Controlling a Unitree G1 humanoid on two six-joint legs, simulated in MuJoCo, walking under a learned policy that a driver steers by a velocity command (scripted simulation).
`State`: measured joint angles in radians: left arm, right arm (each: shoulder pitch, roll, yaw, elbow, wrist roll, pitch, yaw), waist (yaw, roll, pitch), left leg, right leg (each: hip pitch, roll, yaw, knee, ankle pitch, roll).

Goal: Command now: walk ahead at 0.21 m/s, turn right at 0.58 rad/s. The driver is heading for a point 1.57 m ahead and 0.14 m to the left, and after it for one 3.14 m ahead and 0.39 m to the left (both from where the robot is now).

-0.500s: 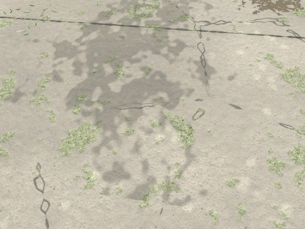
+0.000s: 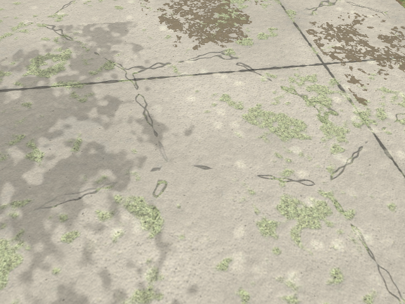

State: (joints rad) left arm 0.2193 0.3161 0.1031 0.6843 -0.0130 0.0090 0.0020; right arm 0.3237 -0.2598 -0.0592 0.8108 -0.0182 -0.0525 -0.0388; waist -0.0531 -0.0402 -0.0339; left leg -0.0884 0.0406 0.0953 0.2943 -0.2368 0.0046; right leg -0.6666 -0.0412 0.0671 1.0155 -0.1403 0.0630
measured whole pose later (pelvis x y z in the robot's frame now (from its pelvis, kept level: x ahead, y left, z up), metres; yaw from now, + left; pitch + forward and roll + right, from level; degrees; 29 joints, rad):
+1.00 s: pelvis +0.13 -0.04 -0.01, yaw -10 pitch -2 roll +0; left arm 0.18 0.23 0.05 0.88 0.01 0.02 0.03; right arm 0.18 -0.22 -0.02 0.89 -0.01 -0.01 -0.02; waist 0.00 0.00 0.04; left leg -0.20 0.01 0.01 0.53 -0.31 0.00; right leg -0.23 0.01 0.02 0.52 -0.27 0.00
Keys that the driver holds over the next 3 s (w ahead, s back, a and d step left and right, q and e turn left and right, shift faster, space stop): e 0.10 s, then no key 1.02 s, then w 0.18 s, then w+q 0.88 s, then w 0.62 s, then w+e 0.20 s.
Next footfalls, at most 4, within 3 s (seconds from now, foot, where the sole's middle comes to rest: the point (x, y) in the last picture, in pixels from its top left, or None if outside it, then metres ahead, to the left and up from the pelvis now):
0.18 right None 0.15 -0.17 -0.79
0.54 left None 0.17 0.07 -0.79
1.82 left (179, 303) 0.54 0.04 -0.79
2.34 right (208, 217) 0.87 -0.08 -0.79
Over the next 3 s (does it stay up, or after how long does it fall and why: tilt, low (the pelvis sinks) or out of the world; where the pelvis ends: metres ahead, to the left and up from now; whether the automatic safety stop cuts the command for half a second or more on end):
stays up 0.99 0.15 -0.01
